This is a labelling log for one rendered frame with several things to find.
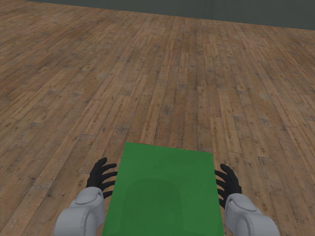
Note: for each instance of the right robot hand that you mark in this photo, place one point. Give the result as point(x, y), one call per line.
point(230, 186)

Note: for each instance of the robot left forearm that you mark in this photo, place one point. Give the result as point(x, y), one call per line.
point(84, 215)

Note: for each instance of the carton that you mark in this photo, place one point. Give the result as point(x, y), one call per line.
point(164, 191)

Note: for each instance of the left robot hand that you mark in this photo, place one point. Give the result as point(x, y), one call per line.
point(96, 178)

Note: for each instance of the robot right forearm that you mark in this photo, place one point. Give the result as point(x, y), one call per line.
point(243, 218)

